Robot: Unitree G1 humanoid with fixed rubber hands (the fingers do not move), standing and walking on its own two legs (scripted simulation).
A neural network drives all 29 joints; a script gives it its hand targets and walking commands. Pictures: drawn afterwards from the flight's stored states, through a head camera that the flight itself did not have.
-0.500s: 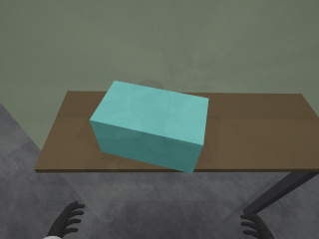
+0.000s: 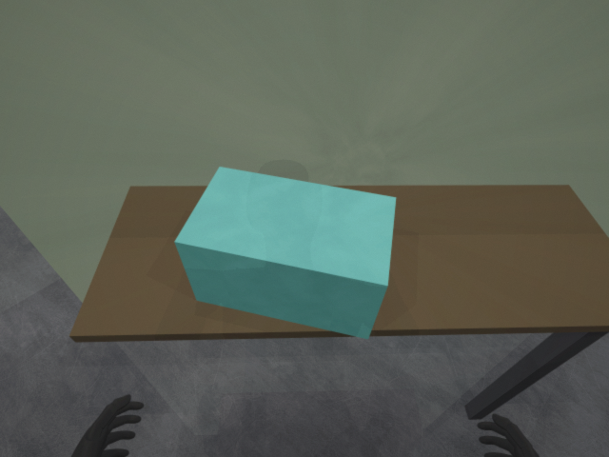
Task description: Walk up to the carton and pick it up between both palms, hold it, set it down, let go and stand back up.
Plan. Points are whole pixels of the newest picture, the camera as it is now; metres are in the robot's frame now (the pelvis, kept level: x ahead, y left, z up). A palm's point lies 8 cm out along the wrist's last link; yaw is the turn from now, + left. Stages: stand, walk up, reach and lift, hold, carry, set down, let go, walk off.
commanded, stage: stand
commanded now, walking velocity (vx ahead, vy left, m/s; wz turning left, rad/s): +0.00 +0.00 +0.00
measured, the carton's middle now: (292, 251) +0.42 +0.03 +0.01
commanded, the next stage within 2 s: walk up in 0.46 s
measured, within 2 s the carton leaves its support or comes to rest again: neither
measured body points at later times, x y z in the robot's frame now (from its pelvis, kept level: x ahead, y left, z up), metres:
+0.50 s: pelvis +0.00 +0.00 +0.01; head +0.01 +0.01 +0.46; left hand +0.14 +0.30 -0.09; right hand +0.14 -0.29 -0.09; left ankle +0.00 +0.11 -0.73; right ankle +0.01 -0.13 -0.73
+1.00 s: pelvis +0.02 +0.00 +0.00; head +0.03 +0.01 +0.45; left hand +0.13 +0.30 -0.11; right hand +0.13 -0.31 -0.08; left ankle +0.00 +0.11 -0.73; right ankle +0.01 -0.13 -0.73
